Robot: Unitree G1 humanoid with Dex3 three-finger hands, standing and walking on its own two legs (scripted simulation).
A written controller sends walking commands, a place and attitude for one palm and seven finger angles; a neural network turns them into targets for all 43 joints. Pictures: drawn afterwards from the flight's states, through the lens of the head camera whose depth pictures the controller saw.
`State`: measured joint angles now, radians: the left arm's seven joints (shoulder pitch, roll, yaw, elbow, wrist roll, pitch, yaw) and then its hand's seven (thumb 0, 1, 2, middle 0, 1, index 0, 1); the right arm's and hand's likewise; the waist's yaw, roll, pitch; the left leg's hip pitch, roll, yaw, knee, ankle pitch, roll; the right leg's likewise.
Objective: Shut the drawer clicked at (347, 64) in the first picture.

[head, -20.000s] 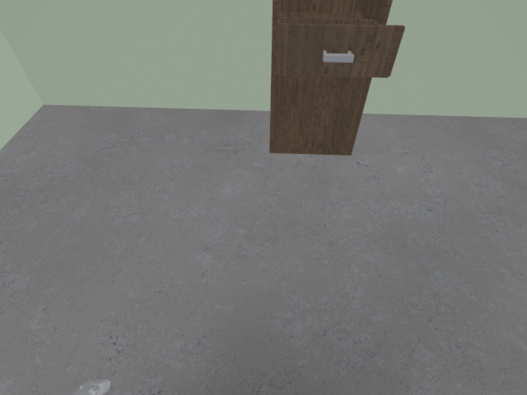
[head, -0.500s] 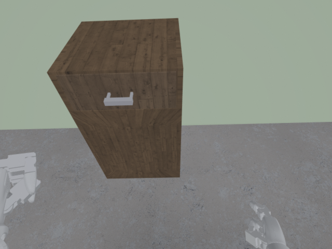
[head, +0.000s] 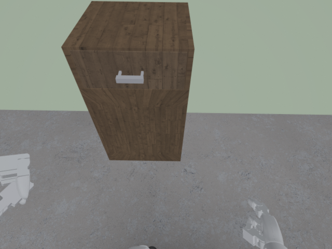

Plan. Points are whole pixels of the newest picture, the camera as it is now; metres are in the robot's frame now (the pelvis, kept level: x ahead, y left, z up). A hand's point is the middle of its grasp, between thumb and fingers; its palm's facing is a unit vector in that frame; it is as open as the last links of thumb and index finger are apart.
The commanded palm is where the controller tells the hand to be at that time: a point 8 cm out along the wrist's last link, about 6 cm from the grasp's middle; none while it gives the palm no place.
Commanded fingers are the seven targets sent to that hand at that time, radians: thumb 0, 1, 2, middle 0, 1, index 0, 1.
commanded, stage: step back with the hand held close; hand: left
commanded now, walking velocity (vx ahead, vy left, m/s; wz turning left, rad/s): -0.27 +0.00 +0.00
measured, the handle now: (130, 76) +0.72 +0.19 -0.03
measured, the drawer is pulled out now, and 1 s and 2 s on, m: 0.00 0.00 0.00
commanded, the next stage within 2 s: stop stepping back and stand still in 0.48 s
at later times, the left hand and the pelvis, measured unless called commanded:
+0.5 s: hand out of the picture +0.09 +0.25 +0.18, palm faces +0.38 -0.81 -0.44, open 3.3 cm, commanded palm +0.03 +0.29 +0.18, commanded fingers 0.00 0.90 0.90 -1.40 -1.60 -1.40 -1.60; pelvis -0.10 +0.01 +0.00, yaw +0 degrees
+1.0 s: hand out of the picture +0.00 +0.22 +0.17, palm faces +0.29 -0.84 -0.45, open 3.2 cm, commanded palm -0.04 +0.27 +0.18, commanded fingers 0.00 0.90 0.90 -1.40 -1.60 -1.40 -1.60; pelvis -0.19 +0.00 +0.00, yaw -4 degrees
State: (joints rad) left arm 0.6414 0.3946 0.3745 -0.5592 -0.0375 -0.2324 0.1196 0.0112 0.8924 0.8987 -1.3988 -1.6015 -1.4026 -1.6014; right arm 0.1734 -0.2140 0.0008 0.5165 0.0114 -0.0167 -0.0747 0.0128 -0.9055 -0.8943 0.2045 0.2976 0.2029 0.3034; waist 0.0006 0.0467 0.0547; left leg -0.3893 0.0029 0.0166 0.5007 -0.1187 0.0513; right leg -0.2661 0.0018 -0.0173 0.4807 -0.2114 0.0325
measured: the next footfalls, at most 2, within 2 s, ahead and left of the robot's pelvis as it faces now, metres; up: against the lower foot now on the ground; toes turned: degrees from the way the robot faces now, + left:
right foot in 0.62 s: -0.20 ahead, -0.11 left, +0.00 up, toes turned -3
left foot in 1.08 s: -0.14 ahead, +0.11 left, +0.00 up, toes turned -1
